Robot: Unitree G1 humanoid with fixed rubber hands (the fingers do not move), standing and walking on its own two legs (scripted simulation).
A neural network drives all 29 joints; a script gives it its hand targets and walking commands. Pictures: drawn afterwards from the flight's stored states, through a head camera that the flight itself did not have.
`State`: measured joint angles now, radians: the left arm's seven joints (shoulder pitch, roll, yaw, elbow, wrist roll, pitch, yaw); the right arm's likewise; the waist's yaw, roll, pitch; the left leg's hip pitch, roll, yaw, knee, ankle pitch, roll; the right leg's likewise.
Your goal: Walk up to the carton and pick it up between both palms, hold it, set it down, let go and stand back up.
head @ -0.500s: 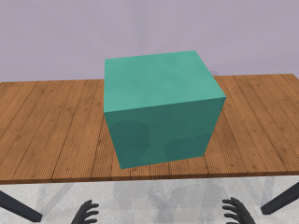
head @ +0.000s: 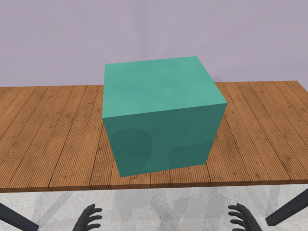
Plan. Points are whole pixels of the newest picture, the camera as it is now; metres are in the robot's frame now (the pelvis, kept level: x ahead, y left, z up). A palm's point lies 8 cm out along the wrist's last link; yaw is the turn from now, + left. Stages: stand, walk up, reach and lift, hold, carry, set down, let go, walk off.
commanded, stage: stand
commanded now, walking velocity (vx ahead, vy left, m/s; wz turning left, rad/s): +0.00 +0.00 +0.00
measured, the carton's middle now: (158, 117) +0.44 +0.02 +0.05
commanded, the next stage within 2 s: none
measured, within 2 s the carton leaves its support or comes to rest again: neither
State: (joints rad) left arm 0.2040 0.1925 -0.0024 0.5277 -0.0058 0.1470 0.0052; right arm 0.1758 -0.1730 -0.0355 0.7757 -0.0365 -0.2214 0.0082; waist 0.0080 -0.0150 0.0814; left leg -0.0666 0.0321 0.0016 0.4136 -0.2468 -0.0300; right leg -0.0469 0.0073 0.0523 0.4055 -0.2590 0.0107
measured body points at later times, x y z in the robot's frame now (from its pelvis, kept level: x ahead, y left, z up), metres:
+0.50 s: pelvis -0.03 +0.01 -0.01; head -0.05 +0.02 +0.44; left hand +0.03 +0.26 -0.14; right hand +0.03 -0.26 -0.13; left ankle -0.01 +0.14 -0.74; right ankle -0.02 -0.13 -0.74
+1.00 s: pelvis -0.09 +0.02 -0.01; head -0.10 +0.02 +0.44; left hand -0.10 +0.27 -0.16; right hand -0.08 -0.24 -0.15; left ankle -0.01 +0.14 -0.74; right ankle -0.02 -0.13 -0.74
